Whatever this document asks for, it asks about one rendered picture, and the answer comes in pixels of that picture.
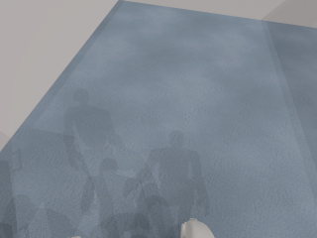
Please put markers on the right robot thigh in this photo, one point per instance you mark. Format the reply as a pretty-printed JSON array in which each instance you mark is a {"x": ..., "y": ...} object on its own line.
[{"x": 195, "y": 229}]

